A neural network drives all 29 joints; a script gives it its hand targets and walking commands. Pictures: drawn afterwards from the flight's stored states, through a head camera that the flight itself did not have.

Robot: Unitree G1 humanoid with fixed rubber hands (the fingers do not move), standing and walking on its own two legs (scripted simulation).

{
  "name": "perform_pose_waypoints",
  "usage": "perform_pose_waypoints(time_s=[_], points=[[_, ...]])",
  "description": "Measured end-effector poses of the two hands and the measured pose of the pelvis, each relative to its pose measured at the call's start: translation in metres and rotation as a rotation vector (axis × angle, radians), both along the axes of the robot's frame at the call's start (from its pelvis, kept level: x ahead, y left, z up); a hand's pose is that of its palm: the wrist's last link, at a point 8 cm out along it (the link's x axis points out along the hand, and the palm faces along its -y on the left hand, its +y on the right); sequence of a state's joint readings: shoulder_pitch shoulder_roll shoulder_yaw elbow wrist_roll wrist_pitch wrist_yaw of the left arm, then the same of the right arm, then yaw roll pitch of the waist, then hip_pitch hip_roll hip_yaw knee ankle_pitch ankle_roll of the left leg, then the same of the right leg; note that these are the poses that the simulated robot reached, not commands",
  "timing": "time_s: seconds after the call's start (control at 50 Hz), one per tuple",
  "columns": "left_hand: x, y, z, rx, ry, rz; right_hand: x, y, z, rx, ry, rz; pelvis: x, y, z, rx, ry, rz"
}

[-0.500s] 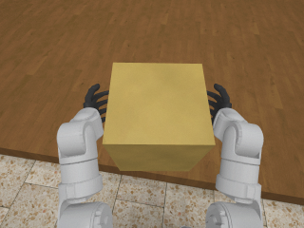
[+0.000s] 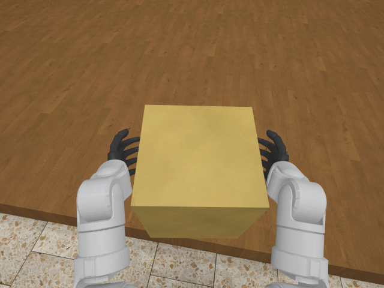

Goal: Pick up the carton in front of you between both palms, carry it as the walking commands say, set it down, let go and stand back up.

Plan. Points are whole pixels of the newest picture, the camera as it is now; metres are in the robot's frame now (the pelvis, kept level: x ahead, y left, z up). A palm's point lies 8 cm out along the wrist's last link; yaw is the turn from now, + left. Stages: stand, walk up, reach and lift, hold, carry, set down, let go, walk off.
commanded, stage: carry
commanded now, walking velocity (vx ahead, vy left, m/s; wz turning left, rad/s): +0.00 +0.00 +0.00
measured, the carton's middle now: (196, 178) +0.34 +0.01 +0.04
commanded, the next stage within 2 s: none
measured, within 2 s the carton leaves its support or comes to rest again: neither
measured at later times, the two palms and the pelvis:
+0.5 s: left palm (125, 165) +0.32 +0.14 +0.11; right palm (283, 171) +0.31 -0.16 +0.11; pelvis -0.01 +0.00 +0.00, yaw +0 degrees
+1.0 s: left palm (123, 177) +0.29 +0.14 +0.11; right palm (291, 183) +0.28 -0.16 +0.12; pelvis -0.03 -0.01 +0.00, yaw -1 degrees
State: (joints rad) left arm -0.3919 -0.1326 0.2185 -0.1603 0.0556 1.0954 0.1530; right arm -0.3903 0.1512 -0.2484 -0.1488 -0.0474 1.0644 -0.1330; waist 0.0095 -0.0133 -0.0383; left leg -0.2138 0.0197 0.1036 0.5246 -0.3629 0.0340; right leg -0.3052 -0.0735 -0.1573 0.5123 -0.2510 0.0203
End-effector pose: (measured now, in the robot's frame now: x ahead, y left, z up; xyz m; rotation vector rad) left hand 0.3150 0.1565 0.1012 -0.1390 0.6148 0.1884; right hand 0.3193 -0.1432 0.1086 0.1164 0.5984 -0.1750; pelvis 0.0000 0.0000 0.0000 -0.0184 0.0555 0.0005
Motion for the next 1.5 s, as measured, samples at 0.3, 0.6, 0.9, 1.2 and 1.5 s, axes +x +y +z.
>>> perform_pose_waypoints(time_s=[0.3,0.6,0.9,1.2,1.5], points=[[0.012,-0.005,0.005,0.020,0.017,-0.026,0.004,-0.005,-0.001,-0.003,0.018,-0.011,0.004,0.004,-0.003,0.006,-0.005,-0.004],[-0.007,-0.014,0.008,0.025,0.010,-0.023,-0.012,-0.015,0.002,0.002,0.012,-0.009,-0.013,-0.005,-0.002,0.010,-0.017,-0.009],[-0.025,-0.017,0.013,0.025,0.015,-0.026,-0.031,-0.017,0.008,0.000,0.017,-0.010,-0.030,-0.007,0.000,0.014,-0.026,-0.011],[-0.036,-0.016,0.013,0.024,0.017,-0.028,-0.043,-0.017,0.007,0.001,0.020,-0.014,-0.042,-0.006,0.000,0.015,-0.028,-0.013],[-0.042,-0.013,0.013,0.022,0.016,-0.029,-0.049,-0.014,0.007,0.000,0.020,-0.014,-0.048,-0.003,0.000,0.014,-0.029,-0.013]])
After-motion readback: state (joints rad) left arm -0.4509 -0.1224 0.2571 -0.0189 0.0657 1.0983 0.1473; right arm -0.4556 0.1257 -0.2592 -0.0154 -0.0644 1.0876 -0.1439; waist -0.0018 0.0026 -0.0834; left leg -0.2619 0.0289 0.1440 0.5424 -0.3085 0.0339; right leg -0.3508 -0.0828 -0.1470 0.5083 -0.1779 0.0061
